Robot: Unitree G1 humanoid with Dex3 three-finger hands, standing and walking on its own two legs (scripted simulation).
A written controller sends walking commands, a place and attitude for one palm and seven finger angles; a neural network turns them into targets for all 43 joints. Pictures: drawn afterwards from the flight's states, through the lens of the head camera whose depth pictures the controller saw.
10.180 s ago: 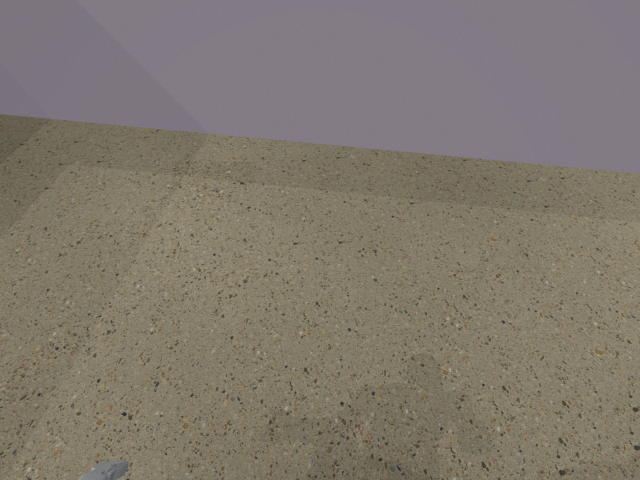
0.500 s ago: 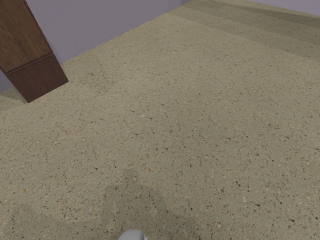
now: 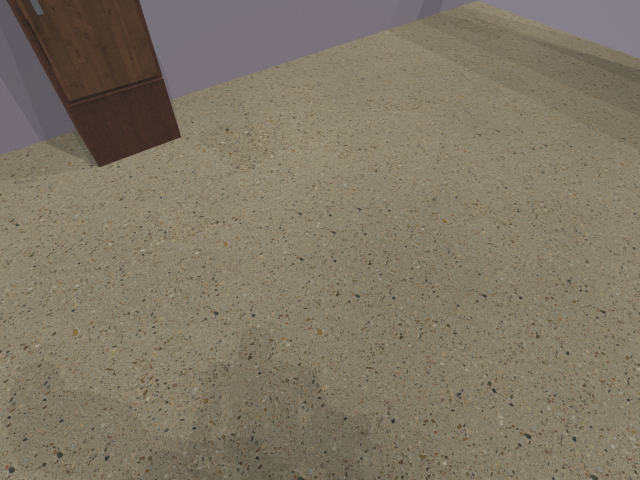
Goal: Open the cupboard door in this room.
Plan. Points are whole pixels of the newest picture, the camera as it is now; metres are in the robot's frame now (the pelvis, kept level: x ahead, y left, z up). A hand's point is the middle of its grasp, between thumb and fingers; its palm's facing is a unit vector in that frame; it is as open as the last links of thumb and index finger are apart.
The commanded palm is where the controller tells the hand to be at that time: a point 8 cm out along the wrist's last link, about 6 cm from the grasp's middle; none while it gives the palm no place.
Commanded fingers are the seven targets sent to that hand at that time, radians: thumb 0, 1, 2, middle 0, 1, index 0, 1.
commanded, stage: turn or walk to find it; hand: left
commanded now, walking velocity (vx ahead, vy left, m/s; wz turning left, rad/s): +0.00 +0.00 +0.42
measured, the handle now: out of the picture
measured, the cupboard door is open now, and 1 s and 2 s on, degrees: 0 0 0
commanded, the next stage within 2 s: stand and wait in 0.14 s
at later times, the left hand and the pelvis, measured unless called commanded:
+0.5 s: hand out of the picture -0.04 +0.21 -0.19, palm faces +0.16 -0.96 -0.21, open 7.4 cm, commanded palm none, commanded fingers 0.00 0.90 0.90 -0.20 -0.30 -0.20 -0.30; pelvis -0.03 +0.01 +0.00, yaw +6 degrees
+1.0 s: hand out of the picture -0.06 +0.18 -0.18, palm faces +0.17 -0.97 -0.18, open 7.4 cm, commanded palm none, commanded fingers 0.00 0.90 0.90 -0.20 -0.30 -0.20 -0.30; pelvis -0.04 +0.01 +0.00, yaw +8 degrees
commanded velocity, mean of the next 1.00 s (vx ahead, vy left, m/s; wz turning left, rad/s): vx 0.00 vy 0.00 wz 0.09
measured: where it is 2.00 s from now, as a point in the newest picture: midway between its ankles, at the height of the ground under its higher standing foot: outside the picture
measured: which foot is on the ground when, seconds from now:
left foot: down 0.00-0.08, up 0.10-0.38, down 0.40-1.00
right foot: up 0.00-0.04, down 0.06-1.00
